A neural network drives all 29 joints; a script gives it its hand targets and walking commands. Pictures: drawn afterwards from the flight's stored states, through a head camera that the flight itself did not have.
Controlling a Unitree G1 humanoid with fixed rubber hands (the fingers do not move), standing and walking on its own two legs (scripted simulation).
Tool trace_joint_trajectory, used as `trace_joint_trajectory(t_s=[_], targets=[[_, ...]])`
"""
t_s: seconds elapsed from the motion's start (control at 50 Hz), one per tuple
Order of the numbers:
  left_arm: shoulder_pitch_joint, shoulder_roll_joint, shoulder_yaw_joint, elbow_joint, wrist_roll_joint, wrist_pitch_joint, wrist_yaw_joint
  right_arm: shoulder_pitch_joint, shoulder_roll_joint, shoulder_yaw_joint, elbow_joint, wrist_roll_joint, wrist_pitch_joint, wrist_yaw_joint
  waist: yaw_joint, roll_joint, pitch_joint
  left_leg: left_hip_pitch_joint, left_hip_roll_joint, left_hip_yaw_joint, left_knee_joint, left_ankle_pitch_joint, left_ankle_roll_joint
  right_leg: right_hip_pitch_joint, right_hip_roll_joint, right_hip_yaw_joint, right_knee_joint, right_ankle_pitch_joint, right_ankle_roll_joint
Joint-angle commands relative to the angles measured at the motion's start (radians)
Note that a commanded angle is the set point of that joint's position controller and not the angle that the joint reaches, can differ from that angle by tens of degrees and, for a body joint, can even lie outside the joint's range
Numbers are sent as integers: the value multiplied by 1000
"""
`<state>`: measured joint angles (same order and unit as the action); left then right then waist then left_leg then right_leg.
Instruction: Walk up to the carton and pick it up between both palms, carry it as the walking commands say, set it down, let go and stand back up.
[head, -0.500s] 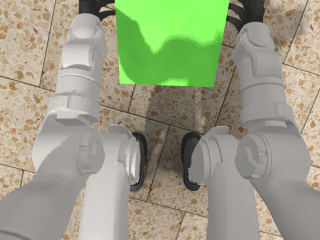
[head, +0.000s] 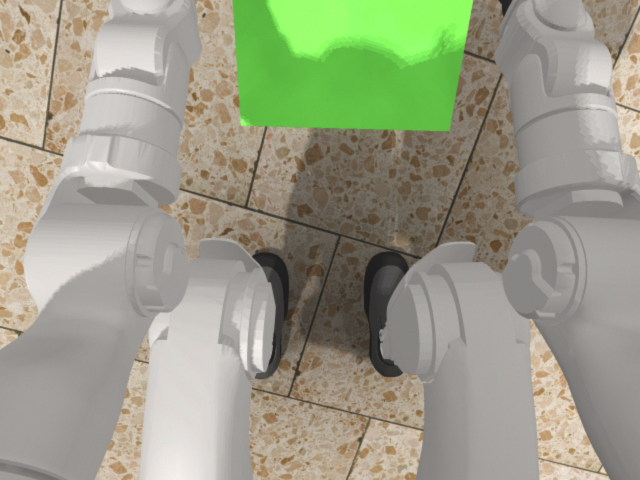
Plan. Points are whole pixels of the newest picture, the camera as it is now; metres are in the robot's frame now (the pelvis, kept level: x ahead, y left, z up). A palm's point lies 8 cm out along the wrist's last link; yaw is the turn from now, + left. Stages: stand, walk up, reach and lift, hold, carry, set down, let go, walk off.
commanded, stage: set down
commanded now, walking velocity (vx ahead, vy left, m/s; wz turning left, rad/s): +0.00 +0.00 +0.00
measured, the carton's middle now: out of the picture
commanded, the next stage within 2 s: none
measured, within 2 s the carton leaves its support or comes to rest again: rests again in 1.24 s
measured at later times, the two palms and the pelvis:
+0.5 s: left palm out of the picture +0.56 +0.15 -0.16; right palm out of the picture +0.56 -0.16 -0.16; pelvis +0.01 +0.00 +0.00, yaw -1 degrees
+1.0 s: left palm out of the picture +0.57 +0.15 -0.17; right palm out of the picture +0.57 -0.16 -0.17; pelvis +0.02 +0.00 +0.00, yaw +0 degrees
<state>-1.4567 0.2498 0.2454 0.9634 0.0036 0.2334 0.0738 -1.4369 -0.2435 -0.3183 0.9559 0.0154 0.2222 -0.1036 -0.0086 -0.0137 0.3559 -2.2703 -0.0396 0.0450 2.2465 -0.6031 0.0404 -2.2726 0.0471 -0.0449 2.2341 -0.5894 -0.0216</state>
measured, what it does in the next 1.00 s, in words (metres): stands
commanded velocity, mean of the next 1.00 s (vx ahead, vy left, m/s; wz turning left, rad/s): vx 0.00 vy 0.00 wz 0.00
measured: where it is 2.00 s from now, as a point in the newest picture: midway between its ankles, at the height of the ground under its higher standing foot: (325, 333)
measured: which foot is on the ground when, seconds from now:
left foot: down 0.00-1.00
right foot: down 0.00-1.00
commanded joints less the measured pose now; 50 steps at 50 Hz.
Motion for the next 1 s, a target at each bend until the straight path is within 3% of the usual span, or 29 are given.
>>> trace_joint_trajectory(t_s=[0.0, 0.28, 0.98], targets=[[-479, -920, -324, -92, -83, -37, -269, -520, 978, 363, -81, 93, -20, 289, 24, 13, -1106, 550, -79, -38, -160, 344, -9, 558, 85, 27, -140, 338, 2], [-386, -900, -257, -12, -24, -24, -301, -447, 970, 315, -4, 60, -9, 299, 56, 11, -914, 440, -70, -36, -155, 295, -1, 504, 89, 44, -131, 300, -5], [-175, -838, -173, 101, 66, -25, -304, -243, 908, 231, 113, -25, -8, 318, 53, 12, -716, 373, -63, -66, -141, 324, 4, 382, 84, 56, -112, 309, -2]])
